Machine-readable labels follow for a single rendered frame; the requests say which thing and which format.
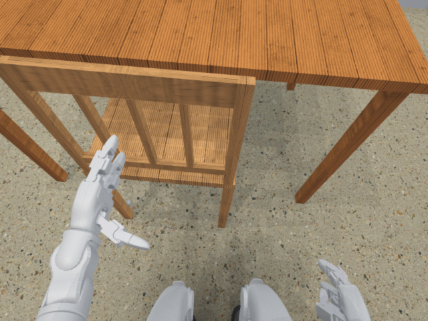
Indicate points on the right robot hand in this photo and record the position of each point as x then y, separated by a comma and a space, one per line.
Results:
347, 302

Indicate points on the left robot hand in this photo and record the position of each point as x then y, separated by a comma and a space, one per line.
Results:
95, 193

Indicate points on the table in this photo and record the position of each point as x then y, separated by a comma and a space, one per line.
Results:
364, 44

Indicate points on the chair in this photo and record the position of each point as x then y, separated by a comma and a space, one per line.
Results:
173, 126

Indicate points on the left robot forearm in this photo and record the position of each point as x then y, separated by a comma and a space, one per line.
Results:
72, 265

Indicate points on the robot left shin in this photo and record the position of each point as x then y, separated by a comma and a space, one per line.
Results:
178, 283

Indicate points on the right robot thigh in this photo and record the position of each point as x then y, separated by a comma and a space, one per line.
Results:
260, 303

